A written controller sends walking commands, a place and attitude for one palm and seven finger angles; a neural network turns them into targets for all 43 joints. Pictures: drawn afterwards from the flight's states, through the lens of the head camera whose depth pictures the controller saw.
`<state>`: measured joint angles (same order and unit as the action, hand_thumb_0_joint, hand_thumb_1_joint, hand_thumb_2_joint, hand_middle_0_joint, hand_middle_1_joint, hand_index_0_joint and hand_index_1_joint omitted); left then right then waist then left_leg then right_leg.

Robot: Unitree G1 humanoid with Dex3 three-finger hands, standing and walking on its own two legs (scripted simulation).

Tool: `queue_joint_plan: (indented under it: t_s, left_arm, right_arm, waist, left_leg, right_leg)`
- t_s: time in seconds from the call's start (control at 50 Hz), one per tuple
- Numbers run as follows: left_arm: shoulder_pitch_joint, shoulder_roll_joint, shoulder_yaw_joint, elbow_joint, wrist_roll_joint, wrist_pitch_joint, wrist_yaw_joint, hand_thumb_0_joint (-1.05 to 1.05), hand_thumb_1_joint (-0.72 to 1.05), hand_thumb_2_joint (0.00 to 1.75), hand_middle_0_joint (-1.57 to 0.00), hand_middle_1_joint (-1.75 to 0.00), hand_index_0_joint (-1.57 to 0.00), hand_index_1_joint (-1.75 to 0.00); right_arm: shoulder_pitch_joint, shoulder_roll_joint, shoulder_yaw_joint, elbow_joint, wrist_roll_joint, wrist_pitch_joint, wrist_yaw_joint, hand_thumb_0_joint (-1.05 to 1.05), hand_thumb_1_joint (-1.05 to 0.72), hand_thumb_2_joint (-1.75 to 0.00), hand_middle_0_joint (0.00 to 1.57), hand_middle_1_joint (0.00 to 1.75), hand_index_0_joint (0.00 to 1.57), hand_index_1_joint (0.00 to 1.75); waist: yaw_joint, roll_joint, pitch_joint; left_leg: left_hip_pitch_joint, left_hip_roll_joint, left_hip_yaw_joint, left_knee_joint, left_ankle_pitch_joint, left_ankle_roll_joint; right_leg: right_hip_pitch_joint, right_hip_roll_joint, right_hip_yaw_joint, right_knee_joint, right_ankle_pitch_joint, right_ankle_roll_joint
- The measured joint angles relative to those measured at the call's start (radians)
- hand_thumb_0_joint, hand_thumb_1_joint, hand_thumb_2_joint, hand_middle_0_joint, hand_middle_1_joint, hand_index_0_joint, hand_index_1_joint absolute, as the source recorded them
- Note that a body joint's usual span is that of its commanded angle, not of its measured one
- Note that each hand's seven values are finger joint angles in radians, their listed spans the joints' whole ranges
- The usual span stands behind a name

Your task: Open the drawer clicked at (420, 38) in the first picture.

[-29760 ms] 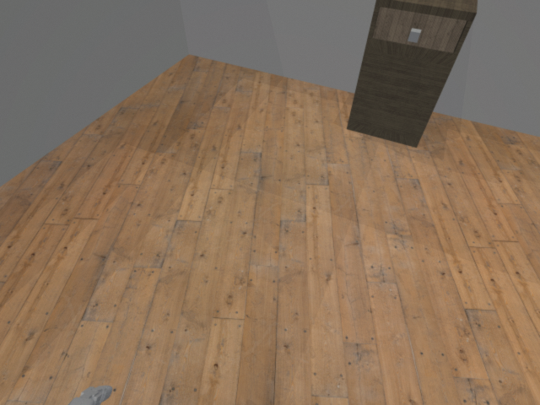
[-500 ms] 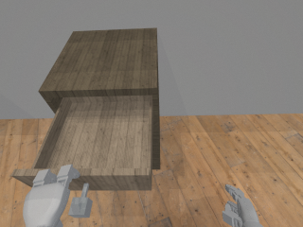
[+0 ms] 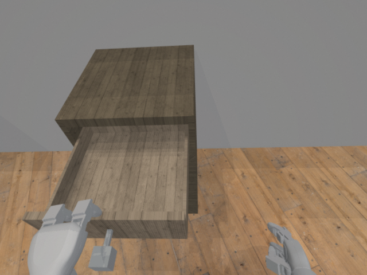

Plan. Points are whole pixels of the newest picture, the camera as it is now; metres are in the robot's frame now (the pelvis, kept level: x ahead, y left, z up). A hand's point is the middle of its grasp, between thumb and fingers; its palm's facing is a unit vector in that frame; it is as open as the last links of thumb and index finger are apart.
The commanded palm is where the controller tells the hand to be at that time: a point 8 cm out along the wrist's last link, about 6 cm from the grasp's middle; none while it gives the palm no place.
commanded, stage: lift the hand off the handle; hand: left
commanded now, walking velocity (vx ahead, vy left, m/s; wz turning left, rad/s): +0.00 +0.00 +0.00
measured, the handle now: (105, 248) +0.19 +0.23 -0.10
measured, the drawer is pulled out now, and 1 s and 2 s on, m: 0.30 0.30 0.30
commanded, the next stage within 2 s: draw the hand back to the body in 0.42 s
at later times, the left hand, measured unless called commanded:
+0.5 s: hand (63, 252) +0.15 +0.24 +0.06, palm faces +0.02 -0.11 -0.99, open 13.8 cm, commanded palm +0.12 +0.23 +0.11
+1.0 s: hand (44, 239) +0.15 +0.26 +0.09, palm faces +0.06 -0.09 -0.99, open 13.8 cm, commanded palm +0.13 +0.25 +0.15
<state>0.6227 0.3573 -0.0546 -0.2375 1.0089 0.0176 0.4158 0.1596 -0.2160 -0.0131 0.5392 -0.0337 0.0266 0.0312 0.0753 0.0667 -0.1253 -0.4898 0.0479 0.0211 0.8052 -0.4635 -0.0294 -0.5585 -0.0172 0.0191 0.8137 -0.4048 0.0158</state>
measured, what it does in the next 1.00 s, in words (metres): stands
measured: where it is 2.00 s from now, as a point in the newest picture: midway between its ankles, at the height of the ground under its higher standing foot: outside the picture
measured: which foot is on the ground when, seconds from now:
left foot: down 0.00-1.00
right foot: down 0.00-1.00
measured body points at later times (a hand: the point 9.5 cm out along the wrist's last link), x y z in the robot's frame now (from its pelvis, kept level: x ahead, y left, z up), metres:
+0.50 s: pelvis -0.01 +0.00 +0.01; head +0.01 -0.04 +0.46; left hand +0.14 +0.24 +0.11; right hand +0.21 -0.21 -0.08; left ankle -0.04 +0.14 -0.70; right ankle +0.00 -0.13 -0.70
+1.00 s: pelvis +0.00 +0.01 +0.02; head +0.01 -0.02 +0.47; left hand +0.15 +0.26 +0.15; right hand +0.21 -0.19 -0.07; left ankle -0.04 +0.14 -0.70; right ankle +0.00 -0.13 -0.70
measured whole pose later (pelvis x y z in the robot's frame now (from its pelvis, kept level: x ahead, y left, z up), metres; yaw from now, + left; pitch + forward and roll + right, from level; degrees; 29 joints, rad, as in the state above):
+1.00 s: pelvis +0.00 +0.01 +0.02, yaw +1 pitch +4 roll -1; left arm 0.64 0.45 0.05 -0.41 0.92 0.01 0.26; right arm 0.17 -0.23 -0.01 0.53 -0.02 0.03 0.01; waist 0.10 0.09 -0.08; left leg -0.35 0.04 0.02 0.67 -0.40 -0.01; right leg -0.40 -0.03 0.01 0.65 -0.33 0.03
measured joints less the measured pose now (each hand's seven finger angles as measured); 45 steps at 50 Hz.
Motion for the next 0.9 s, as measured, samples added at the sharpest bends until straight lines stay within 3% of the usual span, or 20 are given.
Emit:
queue_joint_plan:
  t_s: [0.34, 0.7, 0.9]
  left_arm:
    - [0.015, 0.031, 0.045, -0.075, -0.039, -0.03, -0.065, 0.0, -0.49, 0.3, -0.32, -1.2, -0.32, -1.2]
    - [0.019, 0.06, 0.096, -0.095, -0.053, -0.066, -0.077, 0.0, -0.49, 0.3, -0.33, -1.2, -0.32, -1.2]
    - [-0.003, 0.071, 0.099, -0.134, -0.08, -0.015, -0.128, 0.0, -0.49, 0.3, -0.32, -1.2, -0.32, -1.2]
  right_arm:
    - [0.004, -0.017, -0.01, 0.001, 0.0, -0.006, -0.007, 0.02, -0.91, -0.9, 0.2, 0.3, 0.2, 0.3]
    - [0.01, -0.015, -0.014, 0.013, -0.003, -0.007, -0.018, 0.02, -0.91, -0.9, 0.2, 0.3, 0.2, 0.3]
    - [0.011, -0.011, -0.005, 0.006, 0.016, -0.001, -0.021, 0.02, -0.91, -0.9, 0.2, 0.3, 0.2, 0.3]
  waist:
    - [0.011, 0.011, 0.018]
    - [0.016, 0.009, 0.038]
    - [0.013, 0.018, 0.038]
  left_leg:
    - [0.061, 0.001, -0.01, -0.053, 0.029, -0.003]
    - [0.079, -0.002, -0.012, -0.075, 0.046, 0.004]
    - [0.118, -0.011, -0.004, -0.112, 0.057, 0.014]
  right_leg:
    - [0.067, 0.001, -0.011, -0.055, 0.026, -0.004]
    - [0.096, -0.002, -0.014, -0.096, 0.052, 0.003]
    - [0.133, -0.01, -0.007, -0.134, 0.065, 0.013]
